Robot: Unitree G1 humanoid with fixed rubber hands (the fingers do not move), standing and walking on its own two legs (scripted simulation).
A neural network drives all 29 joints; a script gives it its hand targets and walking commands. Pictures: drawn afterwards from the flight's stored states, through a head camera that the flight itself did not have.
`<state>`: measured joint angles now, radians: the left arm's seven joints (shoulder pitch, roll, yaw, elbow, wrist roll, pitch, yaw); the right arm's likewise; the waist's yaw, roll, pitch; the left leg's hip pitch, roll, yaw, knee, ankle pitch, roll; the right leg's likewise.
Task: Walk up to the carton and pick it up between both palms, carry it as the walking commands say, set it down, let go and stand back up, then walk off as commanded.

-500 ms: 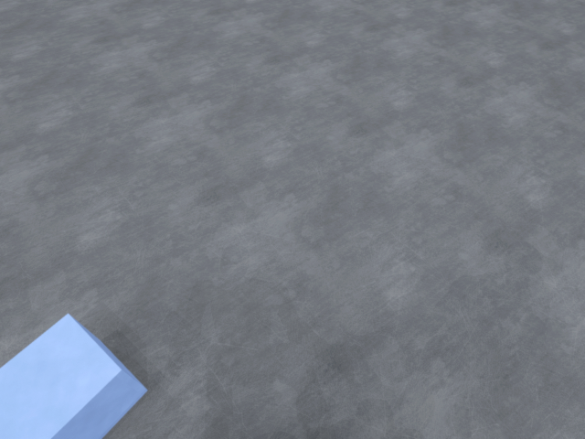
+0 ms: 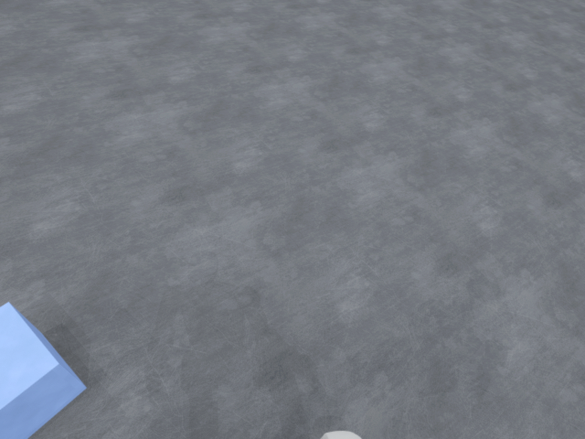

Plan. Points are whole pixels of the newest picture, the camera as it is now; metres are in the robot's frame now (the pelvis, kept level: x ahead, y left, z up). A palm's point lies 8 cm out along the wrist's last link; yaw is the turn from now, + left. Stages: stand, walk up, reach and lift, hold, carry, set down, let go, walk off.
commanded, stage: walk off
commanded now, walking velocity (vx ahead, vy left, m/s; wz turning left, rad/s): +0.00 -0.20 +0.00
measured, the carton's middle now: out of the picture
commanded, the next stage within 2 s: none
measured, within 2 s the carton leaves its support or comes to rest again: neither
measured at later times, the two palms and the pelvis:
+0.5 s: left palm out of the picture +0.04 +0.09 -0.13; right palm out of the picture +0.05 -0.42 -0.14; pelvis -0.02 -0.16 -0.01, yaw +1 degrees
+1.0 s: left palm out of the picture +0.06 -0.02 -0.14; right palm out of the picture -0.01 -0.57 -0.15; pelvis -0.02 -0.29 -0.02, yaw +1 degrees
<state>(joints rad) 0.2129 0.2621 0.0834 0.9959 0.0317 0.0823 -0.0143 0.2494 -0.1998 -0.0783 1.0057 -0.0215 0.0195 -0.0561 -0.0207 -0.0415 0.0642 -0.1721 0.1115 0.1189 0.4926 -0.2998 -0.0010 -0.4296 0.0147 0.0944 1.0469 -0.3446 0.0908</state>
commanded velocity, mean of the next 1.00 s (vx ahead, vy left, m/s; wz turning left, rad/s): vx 0.00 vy -0.20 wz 0.00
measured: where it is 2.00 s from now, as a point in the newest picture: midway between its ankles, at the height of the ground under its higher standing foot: outside the picture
